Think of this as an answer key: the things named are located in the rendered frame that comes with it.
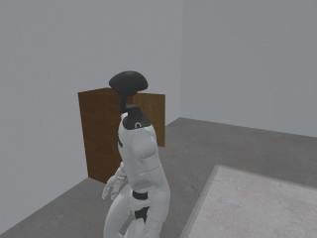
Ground left robot forearm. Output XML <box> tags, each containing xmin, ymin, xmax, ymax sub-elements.
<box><xmin>141</xmin><ymin>190</ymin><xmax>169</xmax><ymax>238</ymax></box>

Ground cupboard door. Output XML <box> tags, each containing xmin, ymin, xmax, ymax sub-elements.
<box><xmin>133</xmin><ymin>92</ymin><xmax>165</xmax><ymax>147</ymax></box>

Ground left robot upper arm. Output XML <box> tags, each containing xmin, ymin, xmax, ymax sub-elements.
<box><xmin>131</xmin><ymin>130</ymin><xmax>170</xmax><ymax>204</ymax></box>

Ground humanoid robot head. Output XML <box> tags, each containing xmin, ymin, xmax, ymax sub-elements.
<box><xmin>109</xmin><ymin>70</ymin><xmax>152</xmax><ymax>130</ymax></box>

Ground right robot upper arm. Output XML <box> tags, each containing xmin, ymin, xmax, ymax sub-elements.
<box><xmin>121</xmin><ymin>112</ymin><xmax>128</xmax><ymax>120</ymax></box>

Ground robot right hand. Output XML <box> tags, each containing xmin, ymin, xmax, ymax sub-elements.
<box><xmin>101</xmin><ymin>176</ymin><xmax>123</xmax><ymax>200</ymax></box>

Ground right robot forearm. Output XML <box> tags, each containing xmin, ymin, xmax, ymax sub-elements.
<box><xmin>114</xmin><ymin>162</ymin><xmax>127</xmax><ymax>180</ymax></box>

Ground humanoid robot torso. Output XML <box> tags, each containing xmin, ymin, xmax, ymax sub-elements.
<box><xmin>117</xmin><ymin>115</ymin><xmax>158</xmax><ymax>219</ymax></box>

